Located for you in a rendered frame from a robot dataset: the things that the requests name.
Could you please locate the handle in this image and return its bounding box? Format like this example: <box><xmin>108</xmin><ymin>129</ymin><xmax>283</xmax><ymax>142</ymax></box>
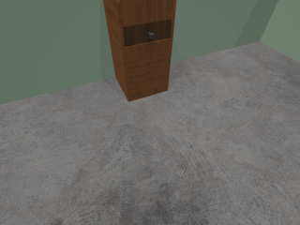
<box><xmin>148</xmin><ymin>32</ymin><xmax>155</xmax><ymax>39</ymax></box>

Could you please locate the drawer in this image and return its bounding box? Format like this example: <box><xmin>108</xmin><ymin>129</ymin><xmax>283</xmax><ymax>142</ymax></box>
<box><xmin>123</xmin><ymin>19</ymin><xmax>173</xmax><ymax>47</ymax></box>

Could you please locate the cabinet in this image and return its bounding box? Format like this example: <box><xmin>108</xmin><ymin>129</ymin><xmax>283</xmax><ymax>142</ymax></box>
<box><xmin>103</xmin><ymin>0</ymin><xmax>177</xmax><ymax>102</ymax></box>

